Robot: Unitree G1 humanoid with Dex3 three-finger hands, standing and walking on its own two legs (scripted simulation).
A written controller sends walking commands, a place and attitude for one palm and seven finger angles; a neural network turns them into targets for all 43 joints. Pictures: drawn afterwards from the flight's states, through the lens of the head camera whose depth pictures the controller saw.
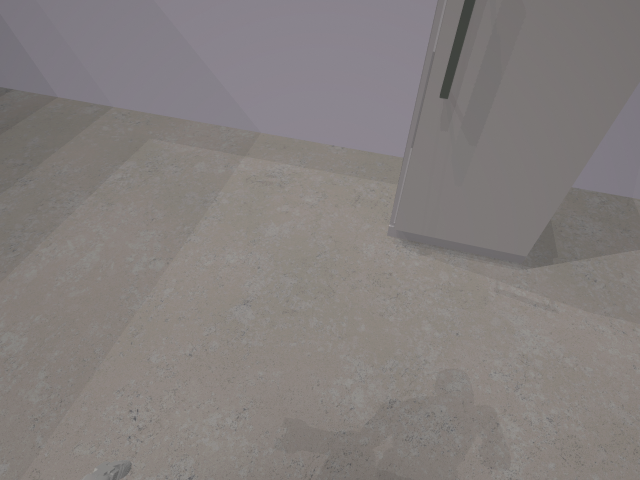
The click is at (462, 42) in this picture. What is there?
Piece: fridge door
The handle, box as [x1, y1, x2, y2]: [440, 0, 475, 98]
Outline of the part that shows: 475,0 464,1 440,92 440,97 447,98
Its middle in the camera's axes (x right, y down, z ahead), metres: +0.36 -0.56 +0.98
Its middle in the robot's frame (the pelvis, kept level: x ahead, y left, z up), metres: +1.13 -0.31 +0.14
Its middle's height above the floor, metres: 0.91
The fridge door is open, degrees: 0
